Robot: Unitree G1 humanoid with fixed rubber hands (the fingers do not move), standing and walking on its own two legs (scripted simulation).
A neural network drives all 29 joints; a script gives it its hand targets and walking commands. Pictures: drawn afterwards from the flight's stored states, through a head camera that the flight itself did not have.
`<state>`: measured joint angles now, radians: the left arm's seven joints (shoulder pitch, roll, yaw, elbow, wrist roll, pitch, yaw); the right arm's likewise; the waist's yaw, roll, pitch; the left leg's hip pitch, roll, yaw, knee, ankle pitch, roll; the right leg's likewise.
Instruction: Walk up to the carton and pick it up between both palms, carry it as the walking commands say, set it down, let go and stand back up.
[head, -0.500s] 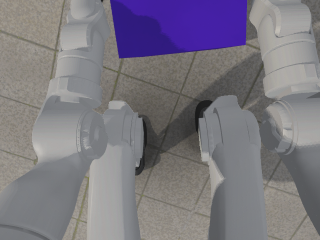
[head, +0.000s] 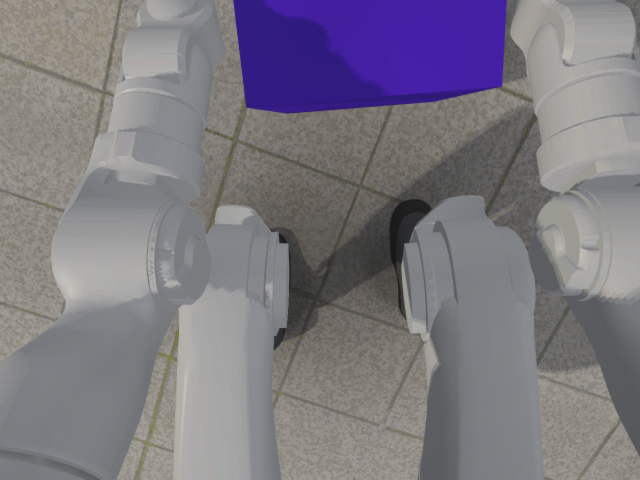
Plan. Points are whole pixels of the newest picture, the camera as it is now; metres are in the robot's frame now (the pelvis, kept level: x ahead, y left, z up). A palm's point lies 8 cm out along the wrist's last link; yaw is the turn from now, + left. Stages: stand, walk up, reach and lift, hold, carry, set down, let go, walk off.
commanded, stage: set down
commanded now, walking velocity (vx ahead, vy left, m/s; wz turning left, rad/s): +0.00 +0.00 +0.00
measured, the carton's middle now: out of the picture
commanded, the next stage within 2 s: none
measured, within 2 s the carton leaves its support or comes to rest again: neither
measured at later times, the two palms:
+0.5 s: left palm out of the picture +0.54 +0.11 -0.17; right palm out of the picture +0.54 -0.19 -0.16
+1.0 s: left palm out of the picture +0.55 +0.11 -0.17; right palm out of the picture +0.54 -0.20 -0.16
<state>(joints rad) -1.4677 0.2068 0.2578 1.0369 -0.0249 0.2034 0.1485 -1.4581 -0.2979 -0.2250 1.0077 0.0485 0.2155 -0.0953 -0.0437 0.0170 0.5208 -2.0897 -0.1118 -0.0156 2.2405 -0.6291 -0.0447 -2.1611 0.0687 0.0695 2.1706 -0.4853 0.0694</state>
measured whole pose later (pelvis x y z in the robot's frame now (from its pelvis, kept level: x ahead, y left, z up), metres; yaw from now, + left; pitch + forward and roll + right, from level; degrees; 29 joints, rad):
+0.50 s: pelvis +0.02 +0.00 -0.01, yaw +0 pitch +35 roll -1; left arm -1.36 0.14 0.31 1.02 0.05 0.16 0.11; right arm -1.34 -0.28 -0.30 1.05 0.04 0.15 -0.04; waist -0.03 0.00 0.31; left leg -2.22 -0.13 -0.04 2.26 -0.65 -0.05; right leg -2.28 0.05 0.05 2.18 -0.52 0.07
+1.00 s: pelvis +0.02 +0.00 -0.01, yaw +0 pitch +35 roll -1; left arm -1.36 0.15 0.31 1.02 0.07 0.13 0.09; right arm -1.35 -0.27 -0.32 1.08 0.00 0.12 -0.04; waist -0.04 0.01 0.32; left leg -2.22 -0.13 -0.04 2.26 -0.65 -0.05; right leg -2.28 0.05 0.05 2.18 -0.52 0.06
